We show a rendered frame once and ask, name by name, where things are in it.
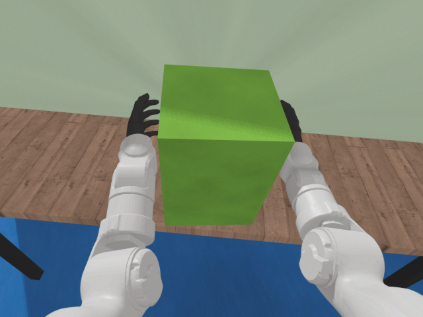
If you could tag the left robot upper arm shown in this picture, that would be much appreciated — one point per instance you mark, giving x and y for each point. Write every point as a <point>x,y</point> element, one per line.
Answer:
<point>120,283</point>

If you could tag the right robot forearm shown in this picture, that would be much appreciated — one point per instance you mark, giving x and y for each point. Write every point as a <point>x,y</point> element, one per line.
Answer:
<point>310,196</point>

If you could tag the table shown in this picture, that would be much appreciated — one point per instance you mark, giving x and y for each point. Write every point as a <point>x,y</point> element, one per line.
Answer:
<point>58,167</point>

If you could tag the carton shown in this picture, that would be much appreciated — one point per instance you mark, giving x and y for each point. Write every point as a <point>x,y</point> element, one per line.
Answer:
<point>223,138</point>

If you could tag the left robot hand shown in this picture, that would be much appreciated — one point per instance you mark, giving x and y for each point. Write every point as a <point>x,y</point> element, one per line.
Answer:
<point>135,123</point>

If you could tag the right robot upper arm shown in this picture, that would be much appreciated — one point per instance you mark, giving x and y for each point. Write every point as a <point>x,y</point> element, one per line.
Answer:
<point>348,268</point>

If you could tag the left robot forearm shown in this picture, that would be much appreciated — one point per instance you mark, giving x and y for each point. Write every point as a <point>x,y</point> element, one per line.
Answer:
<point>129,219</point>

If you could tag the right robot hand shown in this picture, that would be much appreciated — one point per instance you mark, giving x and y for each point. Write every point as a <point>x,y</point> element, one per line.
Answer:
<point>292,120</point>

